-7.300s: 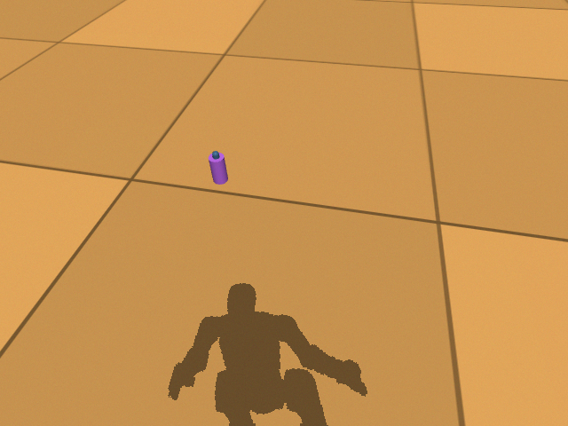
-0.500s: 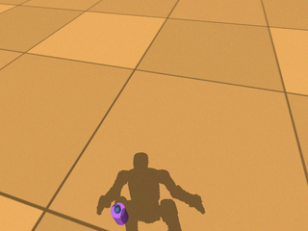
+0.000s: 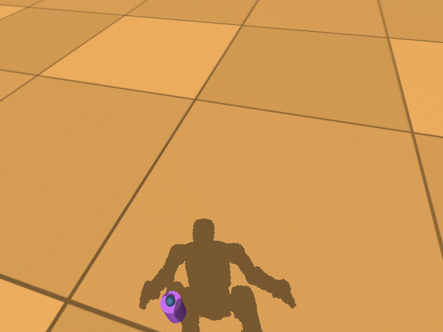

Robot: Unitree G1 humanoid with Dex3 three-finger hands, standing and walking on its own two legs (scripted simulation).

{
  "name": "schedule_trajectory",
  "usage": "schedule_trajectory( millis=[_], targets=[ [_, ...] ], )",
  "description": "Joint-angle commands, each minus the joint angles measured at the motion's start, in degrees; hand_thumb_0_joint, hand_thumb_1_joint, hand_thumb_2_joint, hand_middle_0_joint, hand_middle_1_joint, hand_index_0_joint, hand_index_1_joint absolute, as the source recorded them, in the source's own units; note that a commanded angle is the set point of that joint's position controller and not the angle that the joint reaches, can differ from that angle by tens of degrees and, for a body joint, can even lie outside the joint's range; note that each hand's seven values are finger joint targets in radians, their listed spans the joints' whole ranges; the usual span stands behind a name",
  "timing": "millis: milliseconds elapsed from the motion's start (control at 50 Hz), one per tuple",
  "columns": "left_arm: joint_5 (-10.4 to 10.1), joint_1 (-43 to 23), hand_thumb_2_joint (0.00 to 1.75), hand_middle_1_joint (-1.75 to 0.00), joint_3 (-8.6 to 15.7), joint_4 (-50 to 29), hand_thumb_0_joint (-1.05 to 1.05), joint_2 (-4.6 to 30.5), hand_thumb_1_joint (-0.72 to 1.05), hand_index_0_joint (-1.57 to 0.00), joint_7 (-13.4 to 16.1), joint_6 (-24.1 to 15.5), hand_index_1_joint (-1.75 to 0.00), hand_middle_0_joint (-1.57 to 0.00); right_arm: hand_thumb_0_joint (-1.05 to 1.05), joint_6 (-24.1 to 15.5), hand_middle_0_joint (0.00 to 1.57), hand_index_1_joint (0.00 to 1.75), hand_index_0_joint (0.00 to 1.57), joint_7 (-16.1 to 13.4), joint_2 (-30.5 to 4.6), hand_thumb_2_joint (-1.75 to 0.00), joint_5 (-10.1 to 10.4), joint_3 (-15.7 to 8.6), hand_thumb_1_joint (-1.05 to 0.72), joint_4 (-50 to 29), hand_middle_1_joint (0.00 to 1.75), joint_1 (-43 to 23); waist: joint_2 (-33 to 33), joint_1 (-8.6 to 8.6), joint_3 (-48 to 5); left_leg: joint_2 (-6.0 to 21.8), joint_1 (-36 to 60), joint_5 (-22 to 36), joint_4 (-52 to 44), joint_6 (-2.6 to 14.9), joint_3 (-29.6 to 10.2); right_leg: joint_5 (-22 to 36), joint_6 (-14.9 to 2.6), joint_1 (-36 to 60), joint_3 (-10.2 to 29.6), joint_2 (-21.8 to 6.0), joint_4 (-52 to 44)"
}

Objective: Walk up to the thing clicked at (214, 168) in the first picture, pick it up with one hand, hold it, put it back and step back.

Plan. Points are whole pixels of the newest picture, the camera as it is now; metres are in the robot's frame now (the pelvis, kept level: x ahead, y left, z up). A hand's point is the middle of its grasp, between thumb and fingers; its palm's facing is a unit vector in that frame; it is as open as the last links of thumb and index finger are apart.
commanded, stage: stand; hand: left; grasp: from the side
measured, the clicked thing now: (173, 306) +0.37 +0.23 -0.69
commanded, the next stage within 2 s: go down in 0.60 s
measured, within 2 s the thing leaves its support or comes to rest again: neither
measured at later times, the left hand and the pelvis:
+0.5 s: hand out of the picture +0.07 +0.25 -0.16, palm faces -0.03 -0.94 -0.35, open 7.4 cm; pelvis +0.00 +0.00 +0.00, yaw +0 degrees
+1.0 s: hand out of the picture +0.15 +0.26 -0.16, palm faces +0.04 -0.94 -0.34, open 12.3 cm; pelvis -0.01 +0.00 -0.02, yaw +1 degrees
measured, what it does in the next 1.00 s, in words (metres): stands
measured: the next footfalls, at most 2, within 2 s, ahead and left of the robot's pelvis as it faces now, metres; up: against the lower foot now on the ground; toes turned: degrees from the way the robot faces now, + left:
none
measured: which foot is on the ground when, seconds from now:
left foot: down 0.00-1.00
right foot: down 0.00-1.00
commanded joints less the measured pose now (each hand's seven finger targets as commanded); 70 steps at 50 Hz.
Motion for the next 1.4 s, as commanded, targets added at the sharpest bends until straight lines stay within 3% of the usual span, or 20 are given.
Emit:
schedule_trajectory(
  millis=[0,660,680,700,720,740,760,780,800,840,880,920,960,1020,1040,1100,1140,1280,1360,1380],
  targets=[
    [0.21,-2.14,0.9,-0.3,2.53,-3.09,0.0,12.66,0.9,-0.2,0.61,-1.47,-0.3,-0.2,0.0,-1.15,0.2,0.3,0.2,-0.96,-12.11,-0.9,0.01,-2.32,-0.9,-3.58,0.3,-2.39,-0.4,-0.02,-3.95,5.34,0.91,7.28,-2.75,2.6,-4.45,8.44,-1.9,-0.33,4.9,-6.43,-2.58],
    [0.34,-2.0,0.9,-0.3,2.46,-3.42,0.0,12.59,0.9,-0.2,0.74,-1.58,-0.3,-0.2,0.0,-1.06,0.2,0.3,0.2,-1.05,-12.38,-0.9,-0.04,-2.56,-0.9,-3.93,0.3,-1.98,0.01,-0.08,-4.49,5.48,1.15,8.05,-2.38,2.6,-4.18,10.01,-1.95,-0.08,4.93,-6.63,-2.35],
    [0.3,-2.17,0.82,-0.22,2.45,-3.34,0.0,12.81,0.82,-0.28,0.76,-1.62,-0.22,-0.28,0.0,-1.06,0.21,0.3,0.2,-1.0,-12.12,-0.92,-0.02,-2.42,-0.94,-3.84,0.3,-1.9,-0.2,-0.09,-4.04,5.52,0.75,8.27,-2.52,2.55,-4.45,9.87,-2.0,0.21,4.79,-6.59,-2.27],
    [-2.3,-22.28,0.74,-0.14,3.02,-23.44,0.0,2.18,0.74,-0.2,1.5,-6.76,-0.14,-0.2,0.0,-3.87,0.2,0.3,0.2,-2.05,-2.52,-0.92,3.7,-0.1,-0.98,-20.1,0.3,-0.64,1.3,-6.49,1.2,-3.26,-8.43,-0.02,2.38,2.77,1.97,3.17,-0.94,-11.39,-0.03,0.52,0.62],
    [-1.83,-26.08,0.66,-0.06,4.17,-17.1,0.0,5.44,0.66,-0.12,1.88,-5.85,-0.06,-0.12,0.0,-3.84,0.2,0.3,0.2,-2.6,-3.96,-0.93,3.87,-0.31,-0.99,-16.83,0.3,2.16,-1.78,-4.32,-1.82,-3.21,-8.28,-0.79,3.14,3.08,1.6,0.98,-0.61,-7.97,-0.78,0.26,0.75],
    [-0.56,-16.22,0.58,-0.04,8.37,-6.51,0.0,11.31,0.58,-0.04,2.16,-3.43,-0.03,-0.04,0.0,-3.23,0.2,0.3,0.2,-2.96,-6.02,-0.93,3.57,-1.05,-1.0,-16.18,0.3,3.84,-2.85,-3.18,-1.01,-3.68,-10.41,-2.17,4.56,3.26,1.61,-1.63,-0.99,-9.09,-1.24,0.67,1.47],
    [-0.05,-12.27,0.5,-0.07,9.14,-4.11,0.0,11.19,0.5,-0.01,1.23,-2.65,-0.06,0.0,0.0,-2.81,0.2,0.3,0.2,-2.81,-5.93,-0.93,3.48,-1.91,-0.98,-17.57,0.3,4.18,-2.96,-1.54,-0.93,-3.43,-12.17,-1.02,6.38,3.1,1.64,-1.86,-1.16,-10.26,-1.56,1.0,2.96],
    [1.43,-15.75,0.42,-0.06,9.47,-7.36,0.0,12.63,0.42,-0.01,0.48,-2.93,-0.05,-0.01,0.0,-3.06,0.2,0.3,0.2,-3.0,-6.05,-0.93,2.9,-2.89,-0.99,-18.94,0.3,4.94,-2.46,-1.57,-5.3,-3.48,-12.07,0.22,8.03,3.22,1.42,-0.42,-1.21,-10.57,-1.23,0.78,4.6],
    [2.22,-16.87,0.34,-0.07,12.09,-8.74,0.0,16.05,0.34,-0.02,0.12,-3.3,-0.06,-0.01,0.0,-3.51,0.2,0.3,0.2,-3.32,-6.18,-0.92,2.67,-3.79,-0.97,-19.61,0.3,6.1,-1.85,-1.16,-9.69,-3.43,-11.98,1.88,9.32,3.09,1.01,2.15,-1.02,-9.23,-1.03,0.6,6.66],
    [4.85,-7.16,0.21,-0.08,12.91,-4.23,0.0,13.55,0.21,-0.03,-1.56,-2.04,-0.07,-0.02,0.0,-3.8,0.2,0.3,0.2,-2.9,-5.44,-0.91,1.77,-4.67,-0.96,-21.78,0.3,7.57,-1.25,-0.14,-14.29,-3.92,-14.72,4.83,12.79,2.81,0.44,5.42,-1.25,-9.03,-1.12,0.3,11.04],
    [5.56,-3.63,0.19,-0.09,14.82,-7.63,0.0,13.45,0.11,-0.04,-2.14,-1.21,-0.08,-0.03,0.0,-4.05,0.2,0.3,0.2,-2.67,-4.95,-0.91,1.71,-5.18,-0.95,-24.47,0.3,7.46,1.16,1.96,-17.51,-4.45,-15.38,6.89,14.58,2.35,0.44,6.55,-1.5,-8.11,-1.11,0.47,12.87],
    [5.7,-6.28,0.18,-0.11,14.86,-12.99,0.0,13.57,0.0,-0.05,-1.75,0.5,-0.1,-0.04,0.0,-3.97,0.2,0.3,0.2,-2.85,-4.44,-0.9,1.95,-4.96,-0.91,-26.9,0.3,6.58,2.75,1.79,-17.35,-4.41,-15.91,5.9,14.4,2.05,0.15,5.1,-1.56,-9.75,-1.11,0.55,12.79],
    [5.44,-6.2,0.16,-0.12,14.0,-15.38,0.0,11.71,-0.11,-0.06,-1.6,2.76,-0.11,-0.05,0.0,-4.22,0.2,0.3,0.2,-2.84,-4.15,-0.9,2.17,-4.7,-0.92,-28.86,0.3,5.83,2.28,0.44,-15.1,-3.96,-17.57,3.6,15.28,2.06,-0.23,2.38,-1.66,-13.03,-1.4,0.81,13.27],
    [4.8,-4.93,0.19,-0.18,13.7,-19.08,0.0,10.68,-0.28,-0.06,-1.81,4.84,-0.17,-0.06,0.0,-5.08,0.2,0.3,0.2,-2.72,-3.97,-0.9,2.16,-4.71,-0.9,-31.57,0.3,4.7,0.65,-0.09,-12.59,-3.24,-20.77,-0.3,17.29,2.03,-0.73,-2.42,-1.68,-17.17,-2.2,1.28,15.38],
    [4.64,-4.3,0.12,-0.1,13.71,-20.51,0.0,10.4,-0.32,-0.05,-1.93,5.25,-0.09,-0.05,0.0,-5.35,0.2,0.3,0.2,-2.81,-3.81,-0.89,2.17,-4.85,-0.87,-32.01,0.3,4.94,0.53,-0.42,-13.17,-3.23,-21.35,-0.51,18.28,2.16,-0.76,-2.63,-1.65,-17.91,-2.11,1.22,16.17],
    [3.75,-5.16,0.1,-0.1,12.51,-24.92,0.0,8.25,-0.46,-0.06,-2.67,5.68,-0.11,-0.06,0.0,-6.45,0.2,0.3,0.2,-3.01,-3.47,-0.89,1.95,-4.81,-0.86,-32.9,0.3,5.89,-0.19,-1.84,-13.16,-2.67,-23.87,-2.84,21.24,2.15,-1.32,-4.66,-1.49,-22.23,-2.3,1.47,19.57],
    [3.6,-4.83,0.09,-0.13,13.95,-30.09,0.0,9.52,-0.51,-0.07,-2.73,5.2,-0.13,-0.07,0.0,-7.28,0.2,0.3,0.2,-3.22,-3.47,-0.89,1.76,-5.26,-0.86,-33.72,0.3,6.68,1.89,-1.84,-17.25,-2.37,-23.55,-1.04,23.92,1.92,-1.7,-3.11,-1.54,-23.8,-2.3,1.42,22.77],
    [3.89,3.33,0.17,-0.23,15.6,-41.73,0.0,10.71,-0.57,-0.09,-2.37,7.12,-0.22,-0.08,0.0,-8.96,0.2,0.3,0.2,-4.15,-3.3,-0.89,1.5,-5.09,-0.86,-36.81,0.3,6.44,6.0,-1.32,-20.81,-1.53,-25.95,2.07,28.84,1.2,-3.26,-1.6,-1.66,-28.11,-2.63,1.27,29.3],
    [3.33,8.73,0.08,-0.12,15.84,-45.54,0.0,9.88,-0.58,-0.08,-2.15,10.04,-0.12,-0.08,0.0,-9.42,0.2,0.3,0.2,-4.67,-2.97,-0.88,1.51,-4.75,-0.83,-38.18,0.3,5.93,5.69,-0.75,-19.58,-1.46,-28.64,1.01,30.17,1.13,-4.02,-2.79,-1.54,-29.8,-2.95,1.32,30.85],
    [3.17,9.53,0.07,-0.1,15.17,-45.38,0.0,8.97,-0.58,-0.07,-2.06,10.82,-0.11,-0.08,0.0,-9.52,0.2,0.3,0.2,-4.76,-2.79,-0.88,1.47,-4.55,-0.82,-38.55,0.3,5.7,4.95,-1.55,-18.61,-1.48,-29.45,0.49,30.84,1.32,-3.78,-3.13,-1.49,-30.46,-3.07,1.45,30.98]
  ],
)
